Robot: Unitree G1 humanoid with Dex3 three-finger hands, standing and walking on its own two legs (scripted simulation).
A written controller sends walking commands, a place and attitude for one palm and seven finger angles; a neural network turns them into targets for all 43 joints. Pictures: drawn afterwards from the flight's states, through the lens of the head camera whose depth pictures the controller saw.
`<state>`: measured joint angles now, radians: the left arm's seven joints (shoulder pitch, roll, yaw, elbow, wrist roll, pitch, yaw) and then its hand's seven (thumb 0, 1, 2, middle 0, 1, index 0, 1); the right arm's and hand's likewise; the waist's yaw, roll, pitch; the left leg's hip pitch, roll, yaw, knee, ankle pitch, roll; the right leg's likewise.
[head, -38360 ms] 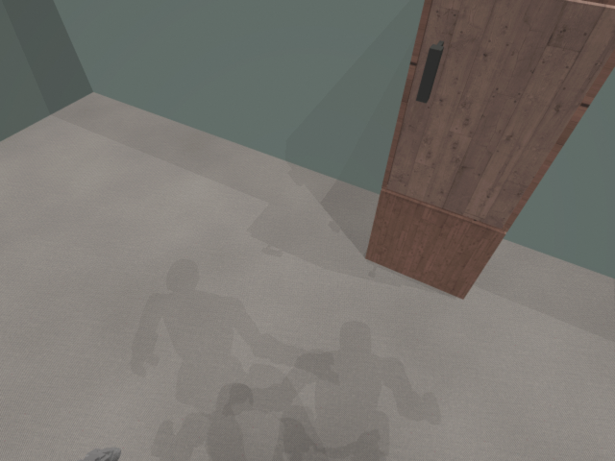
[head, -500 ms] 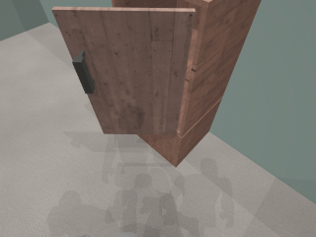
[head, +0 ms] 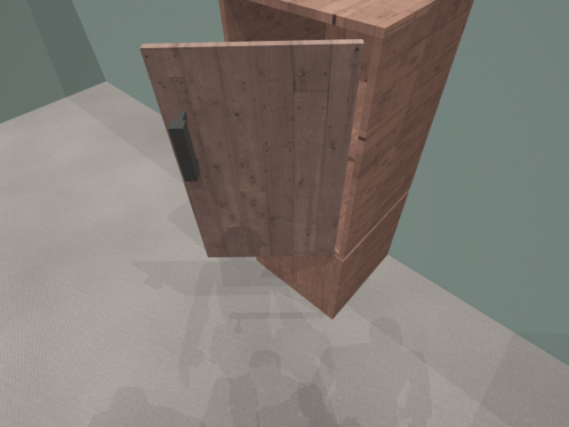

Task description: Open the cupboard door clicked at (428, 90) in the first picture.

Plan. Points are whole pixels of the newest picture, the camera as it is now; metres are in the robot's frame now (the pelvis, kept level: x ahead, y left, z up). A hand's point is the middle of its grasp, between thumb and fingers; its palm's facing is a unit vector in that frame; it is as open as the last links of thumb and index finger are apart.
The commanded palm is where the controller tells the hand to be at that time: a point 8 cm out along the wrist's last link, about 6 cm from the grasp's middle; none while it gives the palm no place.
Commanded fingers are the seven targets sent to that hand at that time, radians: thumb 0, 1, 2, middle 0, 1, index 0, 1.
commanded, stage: come to a stop and stand still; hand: left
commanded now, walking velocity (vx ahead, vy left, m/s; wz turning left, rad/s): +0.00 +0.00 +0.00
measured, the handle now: (187, 146) +0.59 +0.24 +0.07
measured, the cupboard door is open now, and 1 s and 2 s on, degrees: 42 42 42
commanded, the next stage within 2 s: look again from close up in 1.20 s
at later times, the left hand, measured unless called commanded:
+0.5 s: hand out of the picture +0.03 +0.14 -0.17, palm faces +0.01 -0.98 -0.20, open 7.3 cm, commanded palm none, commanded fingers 0.00 0.90 0.90 -0.20 -0.30 -0.20 -0.30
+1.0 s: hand out of the picture +0.04 +0.12 -0.17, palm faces +0.03 -0.98 -0.20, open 7.3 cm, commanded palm none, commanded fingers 0.00 0.90 0.90 -0.20 -0.30 -0.20 -0.30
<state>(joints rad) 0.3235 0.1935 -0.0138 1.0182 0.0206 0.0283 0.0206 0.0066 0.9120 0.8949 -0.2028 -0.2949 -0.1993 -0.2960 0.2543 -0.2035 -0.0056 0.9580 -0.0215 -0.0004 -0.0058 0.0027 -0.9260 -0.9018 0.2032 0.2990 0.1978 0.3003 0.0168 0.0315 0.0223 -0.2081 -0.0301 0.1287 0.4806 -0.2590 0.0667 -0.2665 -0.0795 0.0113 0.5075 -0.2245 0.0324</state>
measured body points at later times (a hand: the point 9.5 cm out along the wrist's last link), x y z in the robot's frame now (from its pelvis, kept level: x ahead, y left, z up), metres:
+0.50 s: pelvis +0.02 -0.03 +0.00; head +0.04 -0.04 +0.45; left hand +0.03 +0.19 -0.15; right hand +0.02 -0.24 -0.16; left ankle +0.01 +0.07 -0.74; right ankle +0.03 -0.16 -0.74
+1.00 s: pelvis +0.04 -0.05 +0.01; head +0.06 -0.06 +0.45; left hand +0.04 +0.17 -0.15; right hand +0.05 -0.27 -0.16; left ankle +0.01 +0.07 -0.74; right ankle +0.03 -0.16 -0.74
